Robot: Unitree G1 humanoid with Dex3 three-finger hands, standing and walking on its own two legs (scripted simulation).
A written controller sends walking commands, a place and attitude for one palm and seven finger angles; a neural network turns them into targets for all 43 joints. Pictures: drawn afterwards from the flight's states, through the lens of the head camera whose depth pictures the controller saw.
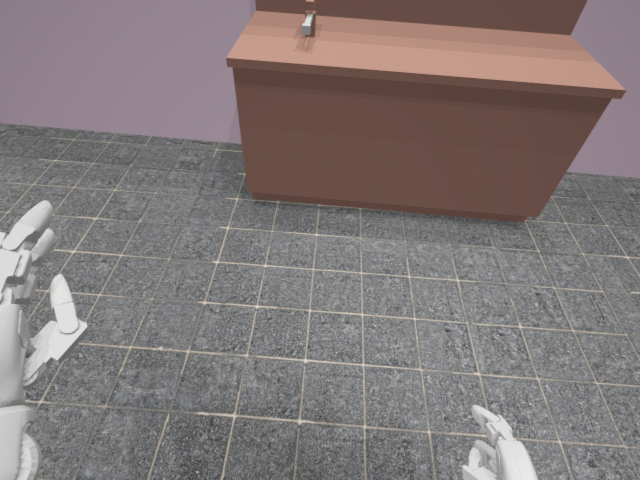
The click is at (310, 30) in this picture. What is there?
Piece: tap's lever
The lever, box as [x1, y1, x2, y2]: [302, 23, 310, 34]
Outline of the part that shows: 303,23 302,34 309,34 310,24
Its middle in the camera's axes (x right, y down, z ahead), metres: -0.05 -0.72 +1.33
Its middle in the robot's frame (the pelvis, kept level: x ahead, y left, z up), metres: +1.48 +0.14 +0.01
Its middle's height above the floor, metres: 0.78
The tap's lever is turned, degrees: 0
